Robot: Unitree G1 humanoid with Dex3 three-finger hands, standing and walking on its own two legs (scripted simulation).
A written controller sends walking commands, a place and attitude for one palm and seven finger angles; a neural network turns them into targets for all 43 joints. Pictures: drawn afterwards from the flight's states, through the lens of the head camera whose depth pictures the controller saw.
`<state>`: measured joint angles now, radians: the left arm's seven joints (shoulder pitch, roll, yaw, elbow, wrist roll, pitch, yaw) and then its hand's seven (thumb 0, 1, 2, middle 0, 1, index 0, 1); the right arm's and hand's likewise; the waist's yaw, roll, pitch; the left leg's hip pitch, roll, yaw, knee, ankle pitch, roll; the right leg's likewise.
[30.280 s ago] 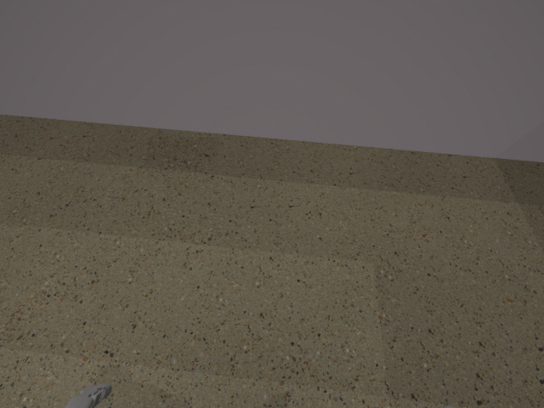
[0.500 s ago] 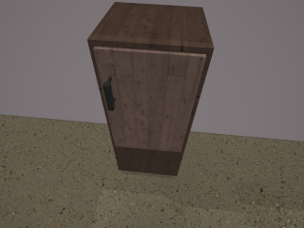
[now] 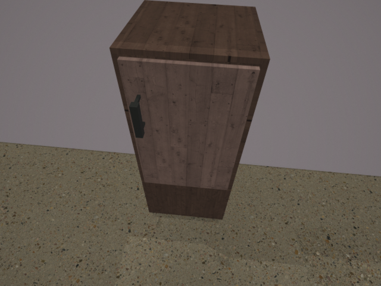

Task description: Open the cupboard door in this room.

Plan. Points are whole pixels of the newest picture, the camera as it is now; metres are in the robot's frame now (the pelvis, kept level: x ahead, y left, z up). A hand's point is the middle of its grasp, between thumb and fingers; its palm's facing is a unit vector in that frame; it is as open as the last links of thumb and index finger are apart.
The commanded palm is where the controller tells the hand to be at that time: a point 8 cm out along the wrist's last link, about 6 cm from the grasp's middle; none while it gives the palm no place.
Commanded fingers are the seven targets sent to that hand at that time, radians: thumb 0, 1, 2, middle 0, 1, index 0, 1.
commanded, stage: raise the hand with hooked fingers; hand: left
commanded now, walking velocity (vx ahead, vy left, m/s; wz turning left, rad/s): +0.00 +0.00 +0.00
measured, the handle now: (139, 116) +0.58 +0.20 +0.00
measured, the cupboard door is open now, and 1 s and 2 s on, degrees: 0 0 0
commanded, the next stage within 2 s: none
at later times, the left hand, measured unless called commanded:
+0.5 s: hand (101, 280) +0.15 +0.20 -0.07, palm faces +0.13 -0.99 -0.06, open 9.3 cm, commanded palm +0.15 +0.24 -0.04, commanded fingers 0.00 0.25 0.62 -0.25 -0.72 -0.25 -0.72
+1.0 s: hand (88, 232) +0.23 +0.24 -0.02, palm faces +0.02 -1.00 -0.08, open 12.3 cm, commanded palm +0.20 +0.29 -0.01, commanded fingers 0.00 -0.34 0.37 -0.29 -1.10 -0.29 -1.10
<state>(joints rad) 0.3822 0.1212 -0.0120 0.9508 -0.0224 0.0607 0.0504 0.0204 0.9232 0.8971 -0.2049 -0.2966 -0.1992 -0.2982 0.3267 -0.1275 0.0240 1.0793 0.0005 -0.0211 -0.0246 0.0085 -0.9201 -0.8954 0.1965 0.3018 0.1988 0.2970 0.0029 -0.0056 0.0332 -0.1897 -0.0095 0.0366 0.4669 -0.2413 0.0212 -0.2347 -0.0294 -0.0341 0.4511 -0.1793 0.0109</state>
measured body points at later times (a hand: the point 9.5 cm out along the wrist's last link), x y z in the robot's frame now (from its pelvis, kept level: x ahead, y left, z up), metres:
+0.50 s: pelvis +0.00 -0.02 -0.09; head +0.05 +0.00 +0.36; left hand +0.14 +0.25 -0.06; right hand +0.25 -0.26 -0.11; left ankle +0.01 +0.10 -0.74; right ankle +0.04 -0.13 -0.74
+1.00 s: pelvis +0.01 +0.00 -0.08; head +0.08 +0.01 +0.37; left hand +0.22 +0.29 -0.02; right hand +0.17 -0.26 -0.15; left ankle +0.01 +0.10 -0.74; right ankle +0.04 -0.13 -0.74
